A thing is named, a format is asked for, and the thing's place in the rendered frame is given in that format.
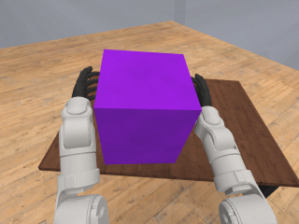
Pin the left robot upper arm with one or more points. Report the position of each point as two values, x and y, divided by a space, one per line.
82 209

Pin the left robot hand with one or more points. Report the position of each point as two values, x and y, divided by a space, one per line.
81 87

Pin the right robot forearm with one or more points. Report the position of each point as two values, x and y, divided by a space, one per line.
230 173

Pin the table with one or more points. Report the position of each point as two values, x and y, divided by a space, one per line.
257 147

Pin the carton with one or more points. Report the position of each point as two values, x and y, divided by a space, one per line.
145 106

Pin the left robot forearm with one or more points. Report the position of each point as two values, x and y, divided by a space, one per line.
77 147

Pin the right robot upper arm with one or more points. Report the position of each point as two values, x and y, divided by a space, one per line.
246 209

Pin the right robot hand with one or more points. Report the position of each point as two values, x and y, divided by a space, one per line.
202 90

